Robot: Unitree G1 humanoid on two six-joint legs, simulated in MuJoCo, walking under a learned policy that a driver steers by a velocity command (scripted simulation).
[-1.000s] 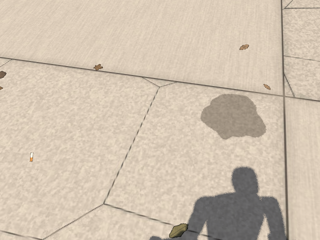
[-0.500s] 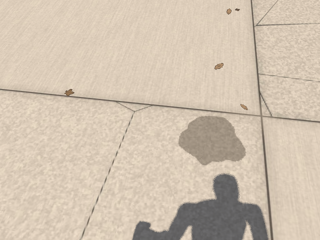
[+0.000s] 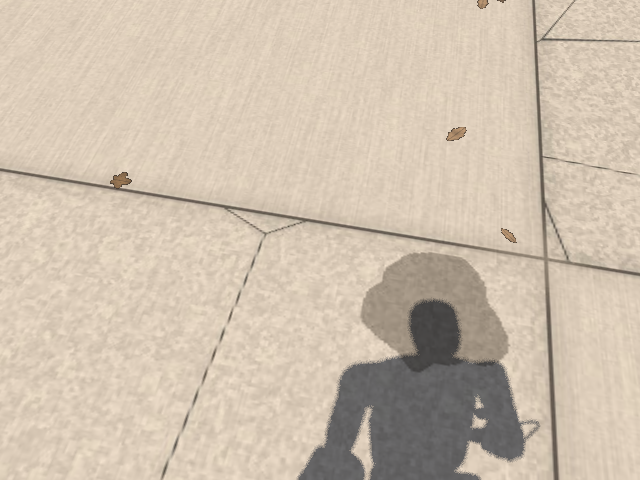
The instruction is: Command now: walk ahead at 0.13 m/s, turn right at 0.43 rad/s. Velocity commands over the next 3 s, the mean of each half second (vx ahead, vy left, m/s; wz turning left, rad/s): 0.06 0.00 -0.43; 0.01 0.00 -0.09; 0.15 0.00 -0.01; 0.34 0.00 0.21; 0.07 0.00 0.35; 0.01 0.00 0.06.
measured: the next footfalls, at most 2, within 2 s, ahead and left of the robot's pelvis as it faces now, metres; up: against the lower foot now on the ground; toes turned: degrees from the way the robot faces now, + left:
right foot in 0.38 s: +0.04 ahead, -0.12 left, +0.00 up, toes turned -15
left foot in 0.72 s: +0.08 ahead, +0.09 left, +0.00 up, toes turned -14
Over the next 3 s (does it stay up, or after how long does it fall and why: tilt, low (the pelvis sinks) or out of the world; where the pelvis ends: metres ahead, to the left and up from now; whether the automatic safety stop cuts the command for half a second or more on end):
stays up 0.39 -0.16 0.02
